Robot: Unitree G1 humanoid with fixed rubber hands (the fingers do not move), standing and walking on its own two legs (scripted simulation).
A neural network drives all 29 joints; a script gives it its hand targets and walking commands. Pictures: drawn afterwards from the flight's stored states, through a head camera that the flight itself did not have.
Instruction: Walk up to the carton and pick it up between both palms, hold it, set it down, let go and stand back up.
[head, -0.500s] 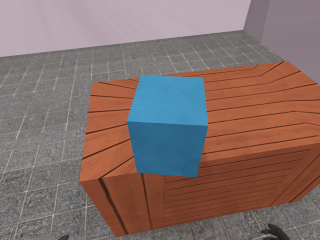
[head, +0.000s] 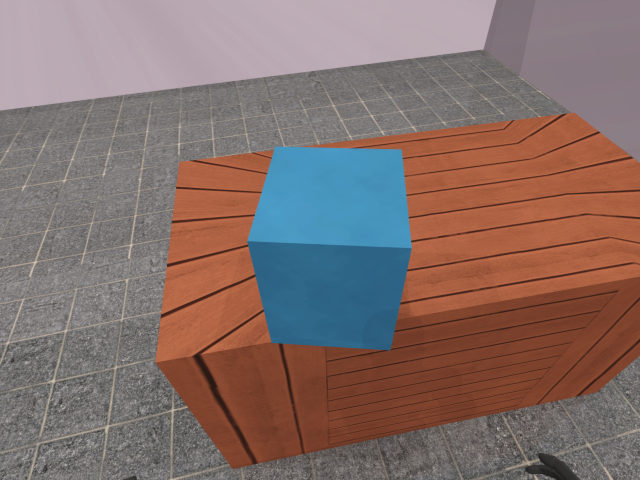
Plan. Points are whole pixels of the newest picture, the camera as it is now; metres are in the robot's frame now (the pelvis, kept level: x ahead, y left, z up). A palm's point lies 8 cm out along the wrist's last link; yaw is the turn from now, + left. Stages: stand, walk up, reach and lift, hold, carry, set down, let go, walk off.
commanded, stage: stand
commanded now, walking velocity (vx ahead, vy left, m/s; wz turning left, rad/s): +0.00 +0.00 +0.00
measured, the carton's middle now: (333, 250) +0.46 -0.01 +0.01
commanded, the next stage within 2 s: none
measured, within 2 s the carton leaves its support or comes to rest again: neither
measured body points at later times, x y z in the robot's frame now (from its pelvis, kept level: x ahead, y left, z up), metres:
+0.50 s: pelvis -0.01 +0.00 +0.00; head -0.03 +0.00 +0.45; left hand +0.09 +0.30 -0.11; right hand +0.09 -0.30 -0.11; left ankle +0.05 +0.10 -0.74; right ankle -0.01 -0.11 -0.74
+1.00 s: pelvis -0.01 +0.00 +0.00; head -0.03 -0.01 +0.45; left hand +0.08 +0.29 -0.11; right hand +0.09 -0.30 -0.11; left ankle +0.05 +0.10 -0.74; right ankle -0.01 -0.11 -0.74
